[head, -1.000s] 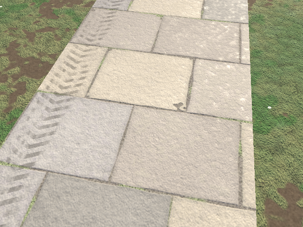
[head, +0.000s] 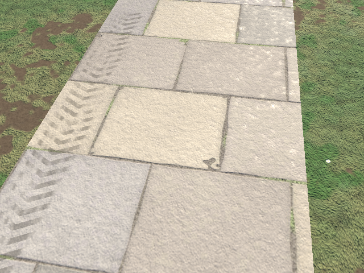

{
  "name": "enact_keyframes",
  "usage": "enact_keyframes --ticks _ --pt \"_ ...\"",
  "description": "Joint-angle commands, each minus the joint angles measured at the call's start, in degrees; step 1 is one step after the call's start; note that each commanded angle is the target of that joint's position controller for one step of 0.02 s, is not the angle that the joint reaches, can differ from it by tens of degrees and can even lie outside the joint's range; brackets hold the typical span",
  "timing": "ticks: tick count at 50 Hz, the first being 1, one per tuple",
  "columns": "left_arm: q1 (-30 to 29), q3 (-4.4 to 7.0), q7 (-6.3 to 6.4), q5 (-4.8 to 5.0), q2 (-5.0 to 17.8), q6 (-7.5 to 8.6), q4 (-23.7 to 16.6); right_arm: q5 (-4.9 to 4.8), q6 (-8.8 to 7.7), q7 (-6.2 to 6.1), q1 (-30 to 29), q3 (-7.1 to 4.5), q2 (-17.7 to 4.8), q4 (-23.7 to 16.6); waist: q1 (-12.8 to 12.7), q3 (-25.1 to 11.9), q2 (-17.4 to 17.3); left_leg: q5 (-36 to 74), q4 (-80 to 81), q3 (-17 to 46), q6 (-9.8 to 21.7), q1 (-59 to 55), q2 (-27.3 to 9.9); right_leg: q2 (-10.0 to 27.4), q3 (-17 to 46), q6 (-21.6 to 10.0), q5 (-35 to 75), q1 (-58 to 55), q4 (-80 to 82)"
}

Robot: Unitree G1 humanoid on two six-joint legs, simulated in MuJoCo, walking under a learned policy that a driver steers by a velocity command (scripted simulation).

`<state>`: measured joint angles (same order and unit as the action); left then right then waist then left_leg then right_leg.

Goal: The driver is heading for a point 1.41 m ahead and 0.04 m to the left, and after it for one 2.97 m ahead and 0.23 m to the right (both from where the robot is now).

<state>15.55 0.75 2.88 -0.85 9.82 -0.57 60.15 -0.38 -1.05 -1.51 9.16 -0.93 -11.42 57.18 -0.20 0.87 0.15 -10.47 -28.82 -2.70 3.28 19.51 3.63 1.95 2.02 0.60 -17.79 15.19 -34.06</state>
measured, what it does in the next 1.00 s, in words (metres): walks ahead: left foot, then right foot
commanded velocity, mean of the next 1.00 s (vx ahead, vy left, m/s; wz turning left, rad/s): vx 0.40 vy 0.00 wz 0.00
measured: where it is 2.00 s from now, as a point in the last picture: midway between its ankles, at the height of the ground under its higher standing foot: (188, 219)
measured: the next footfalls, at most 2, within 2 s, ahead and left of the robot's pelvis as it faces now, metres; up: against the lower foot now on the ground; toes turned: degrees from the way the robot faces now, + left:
left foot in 0.30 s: +0.14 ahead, +0.13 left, +0.00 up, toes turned +3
right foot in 0.80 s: +0.50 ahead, -0.09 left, +0.00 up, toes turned -1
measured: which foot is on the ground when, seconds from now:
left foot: down 0.00-0.04, up 0.06-0.28, down 0.30-0.82, up 0.84-1.00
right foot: down 0.00-0.32, up 0.34-0.78, down 0.80-1.00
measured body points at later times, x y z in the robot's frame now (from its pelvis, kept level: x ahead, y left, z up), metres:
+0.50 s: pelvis +0.15 +0.05 +0.02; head +0.15 +0.06 +0.47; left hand +0.22 +0.31 -0.12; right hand +0.15 -0.20 -0.13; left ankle +0.10 +0.13 -0.73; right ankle +0.16 -0.11 -0.64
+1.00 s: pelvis +0.42 -0.01 +0.01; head +0.44 -0.02 +0.46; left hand +0.48 +0.25 -0.12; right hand +0.51 -0.28 -0.13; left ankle +0.42 +0.15 -0.64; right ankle +0.46 -0.09 -0.73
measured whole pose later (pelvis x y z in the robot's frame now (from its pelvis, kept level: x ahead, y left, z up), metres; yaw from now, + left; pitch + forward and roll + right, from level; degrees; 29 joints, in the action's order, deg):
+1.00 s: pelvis +0.42 -0.01 +0.01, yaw +1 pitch +0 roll -1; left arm 14.0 3.0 -2.4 -0.3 13.1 6.1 55.1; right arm -1.3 -5.2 -0.7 13.0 -3.1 -14.9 54.7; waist -1.1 1.7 -2.1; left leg -15.1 -66.6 2.3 3.3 32.3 -6.5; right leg -3.5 -4.4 -4.7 -7.1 13.7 -20.3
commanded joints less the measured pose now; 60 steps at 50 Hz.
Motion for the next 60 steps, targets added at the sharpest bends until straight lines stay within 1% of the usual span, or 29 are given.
enact_keyframes --ticks 1,3,5,7,11,13,15,16,17,18,19,21,23,29,33,36,38,39,40,41,42,43,44,45,47,48,50,53,60 --pt "9.2 2.28 0.25 0.7 9.2 0.88 1.1 -0.52 -0.69 -0.8 -1.2 -1.6 -6.3 -2.7 -1.9 5.3 6.8 -24.6 2.9 2.7 -0.6 1.8 -2.1 2.7 5.2 -7.1 -26.7 6.8 17.3" --pt "8.1 3.84 0.12 1.16 12.3 3.13 0.5 -0.73 -2.24 -0.37 -3.5 -1.67 -5.0 -3.7 -2.6 6.0 14.7 -12.0 -13.4 -1.1 -0.7 7.7 0.2 12.6 19.6 -11.2 -26.1 1.3 26.4" --pt "9.1 3.73 -0.06 1.23 10.2 5.12 0.4 -0.93 -3.36 0.64 -3.2 -2.37 -6.0 -3.4 -2.5 5.7 10.4 -13.3 -23.3 4.0 1.0 19.5 -4.5 17.4 24.4 -14.2 -17.7 -7.8 26.6" --pt "9.0 3.41 -0.6 2.09 8.3 5.86 0.1 -1.47 -4.46 1.39 -3.8 -2.21 -5.0 -3.5 -2.1 4.9 6.7 -11.5 -19.1 4.1 1.4 22.3 -6.5 15.1 19.6 -12.1 -9.7 -13.4 25.1" --pt "9.8 4.09 -1.22 2.01 11.0 5.14 -0.3 -1.5 -5.15 2.24 -6.1 -1.57 -3.2 -3.8 -2.3 2.9 8.2 -8.8 -6.4 -2.0 0.1 6.8 -3.7 10.3 10.2 -10.4 -3.9 -6.8 23.6" --pt "9.5 4.34 -1.46 2.67 11.9 4.88 -0.6 -1.69 -4.57 2.25 -1.9 -1.91 -4.1 -2.0 0.0 2.7 7.3 -4.5 -0.5 -3.6 0.0 -3.5 -2.0 9.4 8.8 -10.0 -5.5 -0.8 20.6" --pt "7.3 4.01 -1.53 2.48 11.1 5.19 -1.5 -2.05 -4.0 1.52 8.2 -3.32 -7.0 1.2 5.0 -0.2 5.3 -3.3 1.6 -1.4 1.1 -17.3 -2.5 7.4 6.6 -7.9 -0.2 6.1 12.6" --pt "4.1 3.18 -1.83 1.87 8.0 5.67 -3.1 -1.71 -4.11 0.97 17.2 -4.68 -11.6 3.0 8.9 -3.6 -4.2 -7.8 7.4 12.4 4.4 -27.4 -12.7 2.4 -0.1 -4.6 3.0 14.2 -6.6" --pt "4.2 1.9 -1.65 1.93 2.5 7.16 -5.9 -0.97 -4.35 1.38 23.6 -5.92 -18.2 3.6 9.3 -7.5 -20.1 -15.3 16.7 38.0 12.9 -36.2 -26.0 -4.0 -3.9 -2.5 -10.2 29.5 -25.0" --pt "2.5 2.75 -1.92 2.81 6.6 8.12 -6.2 -0.06 -5.34 1.75 20.5 -4.26 -13.6 3.5 7.3 -4.6 -13.0 -19.2 17.8 42.7 14.8 -32.4 -28.0 -0.4 2.7 -3.7 -11.5 34.7 -36.7" --pt "1.0 3.03 -2.57 3.55 8.3 8.55 -6.8 -0.09 -5.9 2.08 15.0 -3.02 -9.5 1.8 5.1 -0.4 -8.8 -17.7 17.9 35.9 12.6 -28.4 -25.6 2.4 3.6 -5.5 -5.4 37.4 -39.2" --pt "0.4 3.47 -2.51 2.49 8.1 8.4 -6.4 0.05 -5.99 3.03 8.4 -2.02 -7.7 -0.5 2.0 2.4 -3.9 -6.1 19.4 23.6 9.4 -21.2 -20.3 5.7 2.0 -5.7 4.1 34.0 -35.2" --pt "0.5 3.81 -2.62 2.21 7.4 7.55 -6.4 0.4 -5.33 2.99 9.6 -1.24 -5.8 0.2 0.8 2.4 -4.7 6.2 20.3 15.5 7.6 -17.6 -16.7 6.4 0.4 -4.9 7.5 29.4 -31.1" --pt "-13.1 2.45 -3.28 1.71 4.3 6.74 -11.9 0.42 -4.52 1.03 13.8 -1.54 -8.7 0.8 2.5 5.0 -3.6 15.0 22.5 7.9 7.7 -13.7 -14.5 4.1 -2.8 -2.0 19.2 27.0 -9.5" --pt "-20.0 1.92 -4.44 2.33 5.2 6.7 -14.4 -0.55 -4.63 0.73 17.5 -2.09 -9.6 2.0 3.9 6.5 -4.0 12.4 23.0 6.7 7.5 -16.3 -16.1 2.3 -3.4 -2.7 22.7 23.0 -0.3" --pt "-21.7 2.11 -5.39 2.37 6.7 7.02 -15.9 -0.75 -4.04 0.6 18.0 -2.64 -9.8 2.6 2.7 6.3 -4.0 18.5 19.3 6.3 6.4 -23.1 -18.5 1.7 -3.0 -4.9 18.8 22.3 3.3" --pt "-16.6 3.31 -5.48 2.29 9.3 7.2 -15.1 -0.38 -3.48 0.63 16.7 -3.16 -11.2 2.2 -0.8 1.6 -6.0 36.3 11.5 5.2 5.2 -25.3 -18.3 -1.4 -5.1 -6.8 14.9 12.7 3.6" --pt "-8.1 4.62 -5.23 2.34 11.5 7.13 -12.6 -0.02 -3.02 0.7 15.7 -3.04 -10.8 1.8 -5.2 -3.4 -6.3 44.3 1.4 3.4 4.1 -23.7 -16.1 -3.5 -6.6 -8.3 14.0 1.8 3.8" --pt "3.0 5.92 -4.73 2.21 14.7 6.92 -9.7 0.49 -2.9 0.86 14.8 -2.41 -9.7 0.7 -9.8 -10.5 -5.1 37.9 -13.6 1.9 2.2 -13.5 -13.4 0.8 -1.6 -11.0 14.2 -15.6 2.2" --pt "11.4 7.31 -4.46 0.63 20.5 6.62 -8.0 0.37 -3.86 1.65 22.0 -0.41 -2.6 0.1 -7.6 -21.3 8.8 10.9 -39.0 0.3 -1.9 10.3 -3.6 17.1 25.3 -20.4 2.9 -39.8 5.3" --pt "11.1 5.91 -4.6 0.73 16.8 6.55 -7.8 -0.63 -5.64 2.05 21.9 -0.19 -2.6 1.0 -7.3 -25.9 12.6 -20.1 -49.4 9.9 -1.2 17.7 -0.1 21.5 43.1 -21.7 -1.9 -41.1 16.6" --pt "5.4 4.8 -4.72 1.43 13.4 6.79 -8.4 -2.19 -6.65 2.2 15.6 -1.69 -7.9 -1.2 -6.3 -16.0 10.3 -17.9 -52.7 10.5 0.2 23.1 -4.0 19.1 35.2 -17.9 -2.4 -33.2 17.8" --pt "-0.8 3.95 -4.74 1.56 11.1 6.89 -9.9 -2.55 -6.97 1.82 10.8 -1.97 -9.4 -2.8 -4.3 -9.4 5.8 -12.3 -50.7 8.3 0.9 22.4 -7.4 17.2 25.9 -15.8 2.5 -22.7 19.2" --pt "-4.8 3.35 -5.1 1.08 9.4 7.15 -10.3 -1.79 -6.67 1.23 8.9 -2.37 -9.1 -3.1 -2.1 -5.5 1.7 -8.0 -46.9 7.3 0.8 19.5 -9.8 14.8 19.5 -14.7 7.6 -13.4 21.2" --pt "-7.0 2.8 -5.6 0.42 7.4 7.61 -9.8 -0.9 -4.77 0.7 11.9 -2.73 -6.6 -2.4 1.6 -3.4 3.8 -4.3 -41.4 7.7 0.8 12.4 -12.5 11.0 12.2 -13.3 10.1 -4.2 24.6" --pt "-6.0 2.86 -5.56 0.5 7.6 7.7 -9.0 -0.87 -4.08 0.59 12.7 -2.68 -5.4 -2.2 2.1 -2.6 3.9 -4.0 -39.9 7.1 0.6 11.5 -12.6 10.3 10.2 -13.8 11.1 -2.1 25.8" --pt "-3.8 3.15 -4.88 0.43 9.4 7.84 -7.8 -0.63 -3.37 0.35 10.1 -3.04 -5.8 -3.4 2.3 -0.3 3.6 -0.8 -36.0 6.5 -0.5 14.2 -13.2 9.9 7.7 -14.6 12.8 -0.6 27.9" --pt "0.1 3.44 -3.56 0.52 11.0 7.51 -6.7 0.1 -3.39 0.31 2.5 -3.51 -6.6 -6.0 0.6 1.7 2.4 7.8 -26.3 6.5 -2.1 21.5 -13.6 10.3 6.7 -14.5 14.5 -4.1 29.0" --pt "6.1 3.31 -2.45 1.18 11.6 6.3 -4.5 -0.1 -4.33 1.94 -10.3 -2.56 -4.7 -9.4 -3.2 4.2 2.2 18.0 -5.7 2.8 -2.5 18.5 -9.4 8.6 0.5 -11.7 21.5 -9.5 26.6"
Velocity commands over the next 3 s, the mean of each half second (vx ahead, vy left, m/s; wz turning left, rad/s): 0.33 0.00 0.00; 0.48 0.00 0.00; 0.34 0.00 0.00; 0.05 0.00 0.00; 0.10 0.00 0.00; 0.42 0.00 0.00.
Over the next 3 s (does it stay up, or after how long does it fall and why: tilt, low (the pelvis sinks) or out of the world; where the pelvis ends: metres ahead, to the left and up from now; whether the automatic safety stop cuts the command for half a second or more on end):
stays up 0.99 0.04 -0.02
